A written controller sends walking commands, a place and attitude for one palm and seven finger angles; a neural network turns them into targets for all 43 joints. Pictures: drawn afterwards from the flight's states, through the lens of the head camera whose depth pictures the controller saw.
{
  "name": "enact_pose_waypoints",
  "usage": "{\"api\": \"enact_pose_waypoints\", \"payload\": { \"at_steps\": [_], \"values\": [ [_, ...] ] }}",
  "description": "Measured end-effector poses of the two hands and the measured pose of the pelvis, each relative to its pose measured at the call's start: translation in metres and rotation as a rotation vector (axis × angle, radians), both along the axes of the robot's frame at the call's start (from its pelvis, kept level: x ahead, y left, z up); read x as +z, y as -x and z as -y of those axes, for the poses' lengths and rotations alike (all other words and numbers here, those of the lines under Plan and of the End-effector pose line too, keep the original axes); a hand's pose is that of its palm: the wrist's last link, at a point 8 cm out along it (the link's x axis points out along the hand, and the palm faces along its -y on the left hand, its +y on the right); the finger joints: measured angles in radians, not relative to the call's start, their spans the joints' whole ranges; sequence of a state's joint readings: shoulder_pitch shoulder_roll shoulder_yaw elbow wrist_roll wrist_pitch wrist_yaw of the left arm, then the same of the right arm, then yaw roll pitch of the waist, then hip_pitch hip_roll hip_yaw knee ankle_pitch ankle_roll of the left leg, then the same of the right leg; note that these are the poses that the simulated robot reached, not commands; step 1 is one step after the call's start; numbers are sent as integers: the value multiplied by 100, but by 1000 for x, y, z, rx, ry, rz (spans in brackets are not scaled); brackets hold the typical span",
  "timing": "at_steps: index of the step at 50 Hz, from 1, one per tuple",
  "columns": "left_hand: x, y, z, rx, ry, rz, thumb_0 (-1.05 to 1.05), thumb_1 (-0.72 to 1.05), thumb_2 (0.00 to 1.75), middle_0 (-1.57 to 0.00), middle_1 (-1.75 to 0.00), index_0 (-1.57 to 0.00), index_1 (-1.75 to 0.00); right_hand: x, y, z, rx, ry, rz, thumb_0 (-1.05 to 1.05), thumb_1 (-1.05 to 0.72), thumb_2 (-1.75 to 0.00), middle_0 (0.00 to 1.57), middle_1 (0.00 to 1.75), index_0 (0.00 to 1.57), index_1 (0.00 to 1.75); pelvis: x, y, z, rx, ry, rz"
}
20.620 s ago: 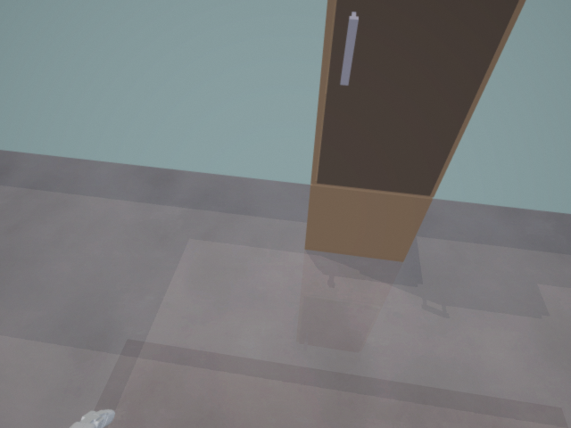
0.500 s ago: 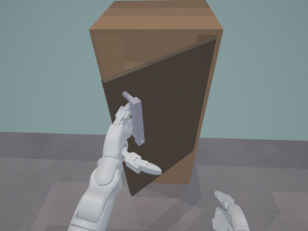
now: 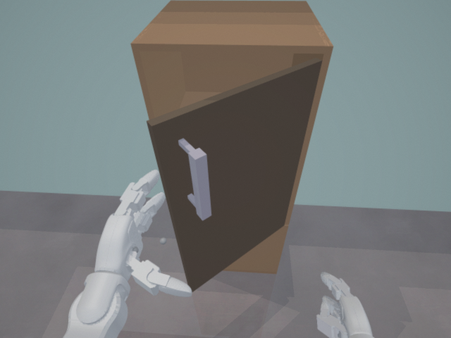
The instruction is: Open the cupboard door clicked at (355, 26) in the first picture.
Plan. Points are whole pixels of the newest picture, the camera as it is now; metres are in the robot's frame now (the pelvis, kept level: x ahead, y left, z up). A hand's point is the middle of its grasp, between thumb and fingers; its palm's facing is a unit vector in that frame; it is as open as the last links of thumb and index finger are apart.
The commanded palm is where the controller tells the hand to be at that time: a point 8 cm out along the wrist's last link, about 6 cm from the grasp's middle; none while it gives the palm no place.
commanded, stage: slide the hand sideways off the handle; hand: left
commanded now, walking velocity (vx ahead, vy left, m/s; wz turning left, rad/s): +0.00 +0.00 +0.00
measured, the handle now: (194, 180) +0.34 +0.10 +0.13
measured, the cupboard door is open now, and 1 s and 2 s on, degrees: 41 41 41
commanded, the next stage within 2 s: draw the hand back to the body in 0.20 s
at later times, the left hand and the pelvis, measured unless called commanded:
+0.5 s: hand (144, 249) +0.20 +0.14 +0.14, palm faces +0.03 -1.00 -0.07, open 16.3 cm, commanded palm +0.16 +0.20 +0.14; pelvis +0.00 +0.00 +0.00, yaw +1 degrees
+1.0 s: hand (85, 255) +0.18 +0.21 +0.15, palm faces +0.31 -0.91 -0.30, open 14.9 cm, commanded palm +0.14 +0.25 +0.16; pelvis -0.01 +0.00 +0.00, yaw +0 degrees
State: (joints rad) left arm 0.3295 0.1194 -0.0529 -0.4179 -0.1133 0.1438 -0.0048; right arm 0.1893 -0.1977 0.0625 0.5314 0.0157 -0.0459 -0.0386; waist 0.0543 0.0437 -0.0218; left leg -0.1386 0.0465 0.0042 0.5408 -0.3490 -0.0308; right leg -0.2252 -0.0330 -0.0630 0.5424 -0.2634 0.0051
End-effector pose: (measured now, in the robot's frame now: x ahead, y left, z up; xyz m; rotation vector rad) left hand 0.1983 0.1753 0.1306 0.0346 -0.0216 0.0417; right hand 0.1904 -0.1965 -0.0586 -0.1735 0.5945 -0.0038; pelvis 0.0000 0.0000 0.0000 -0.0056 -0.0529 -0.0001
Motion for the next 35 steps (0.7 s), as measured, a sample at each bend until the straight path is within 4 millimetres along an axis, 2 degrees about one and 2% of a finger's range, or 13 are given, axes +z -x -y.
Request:
{"api": "enact_pose_waypoints", "payload": {
  "at_steps": [4,10,17,22,35],
  "values": [
    [0,8,-10,13,-13,0,-2,-50,30,-16,-31,-16,-30,-2,0,-1,5,0,11,2,-90,-90,20,30,20,29,-1,-1,-1,7,2,-2],
    [1,16,-14,-11,-9,6,-2,-50,30,-15,-31,-16,-30,-4,2,-2,8,1,33,2,-90,-90,20,30,20,29,-2,-1,-2,13,5,-6],
    [-1,15,-13,-19,2,10,-2,-50,30,-15,-30,-16,-30,-4,5,-3,12,4,53,2,-90,-90,21,30,20,29,-3,2,-3,17,4,-10],
    [5,16,-14,-20,-22,28,-2,-50,30,-15,-30,-16,-30,-4,7,-4,9,-5,65,2,-90,-90,21,30,20,29,-3,2,-4,13,2,-11],
    [13,35,-45,34,-50,28,-2,-50,30,-15,-30,-16,-30,-1,7,-3,15,1,83,2,-90,-90,21,30,20,29,-3,6,-2,18,6,5]
  ]
}}
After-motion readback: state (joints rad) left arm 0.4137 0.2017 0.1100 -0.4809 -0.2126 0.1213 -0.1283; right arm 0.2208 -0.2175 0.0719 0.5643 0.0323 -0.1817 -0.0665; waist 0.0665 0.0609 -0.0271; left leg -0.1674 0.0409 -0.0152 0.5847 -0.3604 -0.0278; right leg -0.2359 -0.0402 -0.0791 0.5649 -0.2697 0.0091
